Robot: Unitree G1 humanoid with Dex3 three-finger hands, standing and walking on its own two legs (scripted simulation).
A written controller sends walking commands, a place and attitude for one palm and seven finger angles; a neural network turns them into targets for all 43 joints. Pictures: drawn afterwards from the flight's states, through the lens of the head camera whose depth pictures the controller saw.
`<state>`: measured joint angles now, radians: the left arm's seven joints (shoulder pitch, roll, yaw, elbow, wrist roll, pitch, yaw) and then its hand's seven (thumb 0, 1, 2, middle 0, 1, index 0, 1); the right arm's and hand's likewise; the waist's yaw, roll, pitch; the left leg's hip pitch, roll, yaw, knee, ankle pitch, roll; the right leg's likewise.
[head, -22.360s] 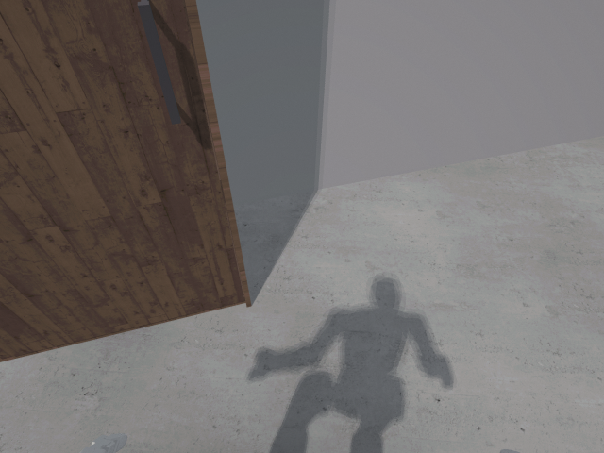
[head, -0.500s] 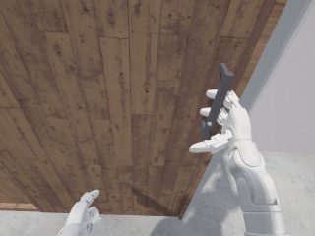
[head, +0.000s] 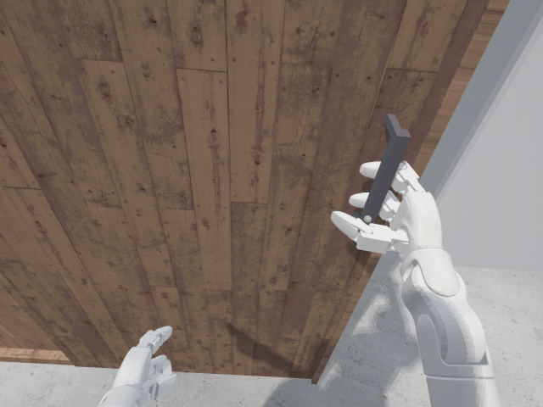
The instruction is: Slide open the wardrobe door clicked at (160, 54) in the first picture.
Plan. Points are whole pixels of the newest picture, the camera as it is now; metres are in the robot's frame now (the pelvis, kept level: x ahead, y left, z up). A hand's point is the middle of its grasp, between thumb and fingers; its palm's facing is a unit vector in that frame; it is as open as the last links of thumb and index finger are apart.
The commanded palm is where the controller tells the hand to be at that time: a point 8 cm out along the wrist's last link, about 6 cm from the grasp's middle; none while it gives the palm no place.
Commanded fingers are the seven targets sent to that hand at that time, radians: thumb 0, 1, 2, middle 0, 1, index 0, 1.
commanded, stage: grip the handle and tug to test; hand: right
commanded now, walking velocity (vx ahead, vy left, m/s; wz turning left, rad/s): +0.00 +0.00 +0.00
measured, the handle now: (373, 186) +0.38 -0.12 +0.18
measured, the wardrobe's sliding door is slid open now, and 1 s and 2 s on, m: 0.00 0.00 0.00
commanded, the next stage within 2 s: tug the door sideways, standing still in 0.96 s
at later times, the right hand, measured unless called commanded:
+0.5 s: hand (366, 218) +0.32 -0.10 +0.17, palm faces -0.02 +1.00 -0.04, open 6.1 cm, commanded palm +0.29 -0.14 +0.18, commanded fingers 0.00 -0.90 -0.90 0.45 1.40 0.45 1.40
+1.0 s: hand (365, 220) +0.32 -0.09 +0.17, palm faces -0.02 +1.00 -0.05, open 6.3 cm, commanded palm +0.26 -0.14 +0.18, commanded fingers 0.00 -0.90 -0.90 0.45 1.40 0.45 1.40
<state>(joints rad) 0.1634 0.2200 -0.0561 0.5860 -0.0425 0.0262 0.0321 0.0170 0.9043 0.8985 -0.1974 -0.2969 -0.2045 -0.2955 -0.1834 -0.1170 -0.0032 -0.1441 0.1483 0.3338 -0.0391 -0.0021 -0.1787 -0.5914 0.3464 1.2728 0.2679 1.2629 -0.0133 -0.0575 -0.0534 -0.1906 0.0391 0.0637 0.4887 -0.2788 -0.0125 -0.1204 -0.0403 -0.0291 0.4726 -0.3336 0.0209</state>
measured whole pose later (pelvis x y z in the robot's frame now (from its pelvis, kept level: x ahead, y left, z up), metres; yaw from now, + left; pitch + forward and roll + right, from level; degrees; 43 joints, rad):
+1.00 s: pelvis +0.03 +0.00 +0.00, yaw +2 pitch +2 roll +0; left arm 0.18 0.21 -0.04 0.51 -0.04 0.07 -0.01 0.02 0.90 0.90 -0.20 -0.30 -0.20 -0.30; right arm 0.05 -0.10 -0.01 -0.43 0.12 0.38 -0.06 0.01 -0.79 -0.81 0.28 1.31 0.18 1.27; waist 0.02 -0.07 -0.10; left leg -0.20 0.03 0.04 0.48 -0.30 -0.02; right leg -0.13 -0.05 -0.05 0.47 -0.36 0.01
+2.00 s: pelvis +0.01 +0.00 +0.00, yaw -1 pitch -1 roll +1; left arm 0.13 0.15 -0.04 0.56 0.01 0.10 0.00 0.01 0.90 0.90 -0.20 -0.30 -0.21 -0.30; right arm -0.18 -0.15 0.11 -0.19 0.05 0.00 -0.12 -0.02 -0.74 -0.86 0.45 1.40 0.33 1.40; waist -0.02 -0.06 0.11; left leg -0.39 -0.01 0.07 0.83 -0.41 0.01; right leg -0.13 -0.04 0.00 0.52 -0.38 0.01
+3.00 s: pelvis +0.07 +0.20 -0.04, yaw -6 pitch -6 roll +2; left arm 0.03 0.21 -0.04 0.52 -0.02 -0.10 -0.07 0.02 0.91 0.90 -0.20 -0.30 -0.49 -0.44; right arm -0.06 -0.14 -0.18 -0.47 0.05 -0.03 -0.22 0.00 -0.76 -0.83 0.49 1.42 0.29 1.38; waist -0.05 -0.05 0.29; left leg -0.43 0.05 0.03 0.67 -0.13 -0.04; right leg -0.33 -0.05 -0.02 1.06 -0.65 0.04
